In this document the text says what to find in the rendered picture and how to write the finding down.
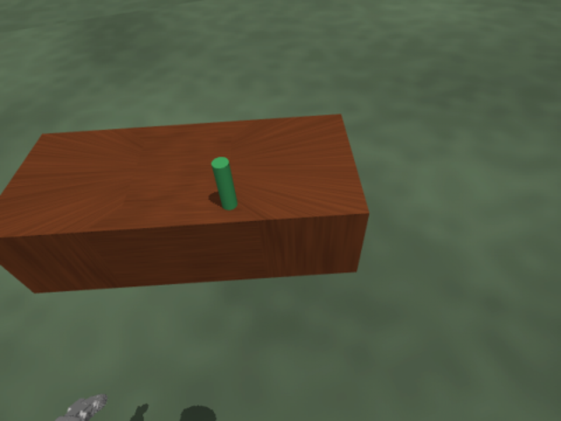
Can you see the left robot hand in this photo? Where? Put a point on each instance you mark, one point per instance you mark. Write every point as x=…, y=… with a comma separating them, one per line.
x=83, y=410

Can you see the can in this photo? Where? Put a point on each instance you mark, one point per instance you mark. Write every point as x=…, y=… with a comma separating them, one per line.
x=222, y=172

